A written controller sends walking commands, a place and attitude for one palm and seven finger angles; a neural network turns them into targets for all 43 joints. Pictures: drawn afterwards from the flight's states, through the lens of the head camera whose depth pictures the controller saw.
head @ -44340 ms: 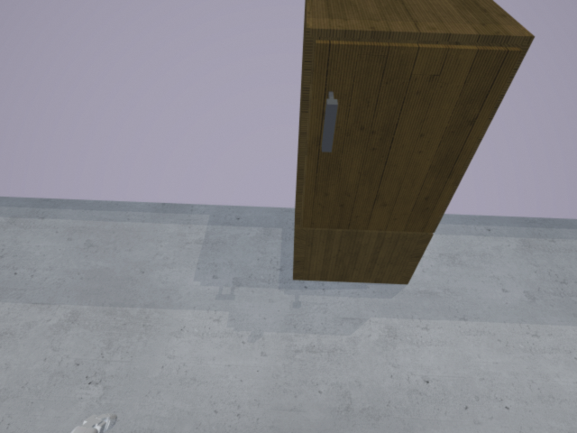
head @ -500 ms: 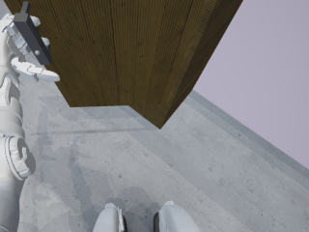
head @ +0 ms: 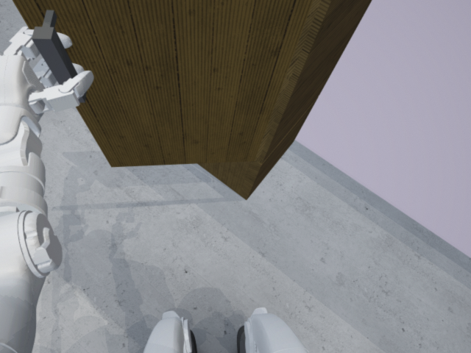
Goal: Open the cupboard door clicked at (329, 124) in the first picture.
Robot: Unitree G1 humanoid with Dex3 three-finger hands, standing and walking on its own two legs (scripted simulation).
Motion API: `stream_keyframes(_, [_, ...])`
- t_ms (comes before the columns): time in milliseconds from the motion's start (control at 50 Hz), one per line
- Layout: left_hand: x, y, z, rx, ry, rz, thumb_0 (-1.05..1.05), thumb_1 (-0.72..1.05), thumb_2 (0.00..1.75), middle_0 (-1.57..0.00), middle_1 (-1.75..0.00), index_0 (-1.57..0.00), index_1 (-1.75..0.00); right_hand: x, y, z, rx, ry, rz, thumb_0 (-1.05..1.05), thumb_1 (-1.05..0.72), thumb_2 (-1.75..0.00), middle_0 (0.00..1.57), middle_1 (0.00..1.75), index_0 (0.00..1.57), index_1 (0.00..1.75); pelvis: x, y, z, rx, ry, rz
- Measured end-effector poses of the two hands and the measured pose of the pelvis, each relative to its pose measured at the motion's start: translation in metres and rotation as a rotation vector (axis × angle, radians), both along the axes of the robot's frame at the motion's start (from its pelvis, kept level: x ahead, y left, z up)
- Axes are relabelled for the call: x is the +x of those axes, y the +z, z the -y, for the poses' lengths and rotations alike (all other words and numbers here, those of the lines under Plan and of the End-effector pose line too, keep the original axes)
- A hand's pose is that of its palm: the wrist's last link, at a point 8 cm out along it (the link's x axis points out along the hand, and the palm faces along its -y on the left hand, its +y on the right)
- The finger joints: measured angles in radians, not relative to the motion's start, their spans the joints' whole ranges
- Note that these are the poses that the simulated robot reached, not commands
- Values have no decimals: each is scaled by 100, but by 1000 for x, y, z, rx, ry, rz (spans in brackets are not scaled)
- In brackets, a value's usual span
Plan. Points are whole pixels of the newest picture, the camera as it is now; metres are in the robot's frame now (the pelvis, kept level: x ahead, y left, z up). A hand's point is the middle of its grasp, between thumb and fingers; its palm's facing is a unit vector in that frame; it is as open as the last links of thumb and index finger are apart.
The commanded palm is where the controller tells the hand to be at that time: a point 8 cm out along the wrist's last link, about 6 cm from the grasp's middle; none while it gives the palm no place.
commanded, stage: close the thumb around the handle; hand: left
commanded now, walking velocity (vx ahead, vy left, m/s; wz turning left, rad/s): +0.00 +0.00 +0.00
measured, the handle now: (65, 59) +0.58 +0.23 +0.08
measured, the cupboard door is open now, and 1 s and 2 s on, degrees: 43 64 83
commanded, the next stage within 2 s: pull the door open along its arc in 0.22 s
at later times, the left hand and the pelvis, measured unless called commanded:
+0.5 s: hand (74, 82) +0.53 +0.21 +0.09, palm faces +0.03 -1.00 -0.02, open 6.0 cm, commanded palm +0.49 +0.25 +0.08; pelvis +0.00 -0.01 +0.00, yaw -1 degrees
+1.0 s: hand (99, 160) +0.39 +0.16 +0.09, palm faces +0.21 -0.97 +0.08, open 6.4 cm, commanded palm +0.34 +0.23 +0.08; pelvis +0.02 -0.01 +0.02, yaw +0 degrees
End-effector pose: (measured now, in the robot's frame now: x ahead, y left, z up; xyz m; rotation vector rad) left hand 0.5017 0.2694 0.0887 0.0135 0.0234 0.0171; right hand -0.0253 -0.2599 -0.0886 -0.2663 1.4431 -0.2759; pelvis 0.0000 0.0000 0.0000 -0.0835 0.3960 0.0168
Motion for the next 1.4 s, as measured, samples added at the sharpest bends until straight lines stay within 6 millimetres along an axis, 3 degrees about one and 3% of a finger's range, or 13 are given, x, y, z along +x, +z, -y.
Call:
stream_keyframes(80, [1, 0, 1, -7, 7, -2, 0, 58, 77, -35, -130, -37, -132, -2, 0, 1, -2, -6, 2, 0, -90, -89, 21, 30, 20, 30, -1, 0, 1, 1, -3, -1])
stream_keyframes(220, [3, 0, 8, 2, -15, -10, 0, 67, 82, -33, -131, -35, -133, -5, 0, 2, -5, -5, -1, 0, -90, -89, 21, 30, 20, 30, -2, -1, 2, 2, 0, -2])
stream_keyframes(440, [8, -1, 9, 2, 8, -8, 0, 68, 84, -34, -133, -34, -135, -10, -2, 6, -3, -13, -9, 0, -90, -89, 21, 30, 20, 30, -4, -3, 6, 6, -8, -15])
stream_keyframes(600, [-7, -1, 11, 2, 7, -5, 0, 69, 79, -33, -132, -33, -135, -2, 0, 6, 23, -33, 12, 0, -90, -89, 21, 30, 20, 30, 4, 4, 8, 17, -24, 3])
stream_keyframes(720, [-36, -2, 15, 5, -13, 7, -1, 69, 76, -32, -132, -32, -135, 28, 5, 8, 44, -30, 95, 0, -90, -89, 21, 30, 20, 30, 14, 12, 10, 27, -30, 36])
stream_keyframes(840, [-80, -3, 27, -13, -42, 24, -1, 67, 74, -33, -132, -32, -133, 80, 11, 10, 64, 13, 246, 1, -90, -89, 21, 30, 20, 30, 22, 20, 10, 37, -32, 79])
stream_keyframes(980, [-135, -6, 58, -91, 170, 52, 0, 64, 75, -33, -132, -34, -128, 151, 17, 0, 118, 128, 442, 1, -90, -90, 20, 30, 20, 30, 20, 22, 11, 53, -24, 120])
stream_keyframes(1080, [-164, -6, 81, -79, 304, 59, -1, 64, 77, -34, -130, -34, -127, 185, 18, -11, 157, 211, 519, 1, -91, -90, 20, 30, 20, 30, 14, 21, 19, 67, -8, 151])
stream_keyframes(1200, [-190, -3, 104, -20, 405, 52, -1, 65, 77, -35, -129, -32, -129, 197, 17, -19, 193, 258, 547, 1, -90, -90, 20, 30, 20, 30, 8, 20, 30, 78, 11, 183])
stream_keyframes(1400, [-226, -2, 135, -16, 394, 34, -2, 64, 76, -33, -131, -31, -132, 177, 13, 2, 182, 244, 505, 1, -90, -89, 21, 30, 20, 30, 7, 26, 47, 92, 25, 228])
